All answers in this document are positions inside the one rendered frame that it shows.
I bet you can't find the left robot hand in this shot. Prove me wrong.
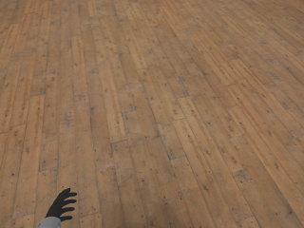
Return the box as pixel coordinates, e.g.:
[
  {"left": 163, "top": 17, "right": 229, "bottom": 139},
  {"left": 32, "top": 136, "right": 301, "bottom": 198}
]
[{"left": 46, "top": 188, "right": 77, "bottom": 222}]

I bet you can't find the robot left forearm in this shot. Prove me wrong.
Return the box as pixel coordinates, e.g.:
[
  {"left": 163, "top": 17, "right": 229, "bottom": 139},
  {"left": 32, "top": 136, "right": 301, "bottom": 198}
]
[{"left": 36, "top": 217, "right": 62, "bottom": 228}]

